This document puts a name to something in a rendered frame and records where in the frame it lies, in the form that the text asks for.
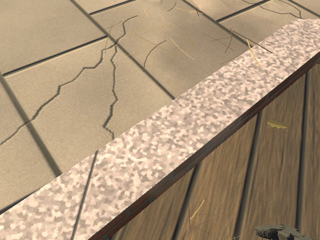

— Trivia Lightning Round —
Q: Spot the robot right hand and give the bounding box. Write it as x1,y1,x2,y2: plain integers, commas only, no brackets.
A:
255,223,314,240

